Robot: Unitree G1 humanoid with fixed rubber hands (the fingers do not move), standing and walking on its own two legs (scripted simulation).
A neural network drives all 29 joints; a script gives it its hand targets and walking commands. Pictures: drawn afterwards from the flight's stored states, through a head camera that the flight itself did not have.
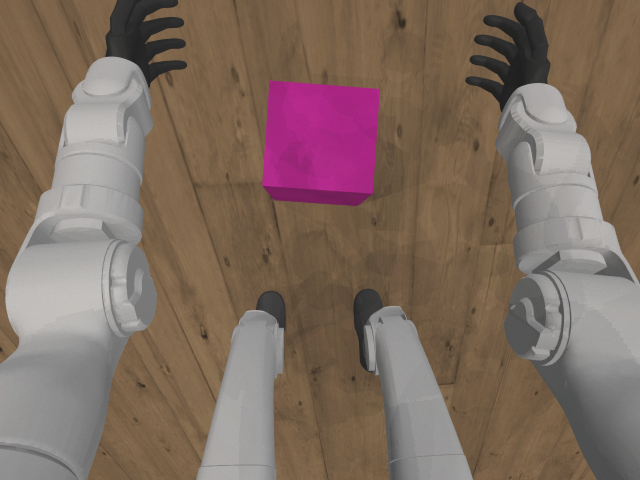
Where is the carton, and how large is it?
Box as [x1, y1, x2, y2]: [262, 81, 379, 205]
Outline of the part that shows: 269,81 262,185 274,199 278,200 357,205 372,193 379,89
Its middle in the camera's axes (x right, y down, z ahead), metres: +0.00 -0.19 +0.86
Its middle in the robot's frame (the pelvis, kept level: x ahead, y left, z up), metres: +0.55 -0.01 -0.53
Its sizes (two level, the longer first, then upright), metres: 0.210 0.200 0.250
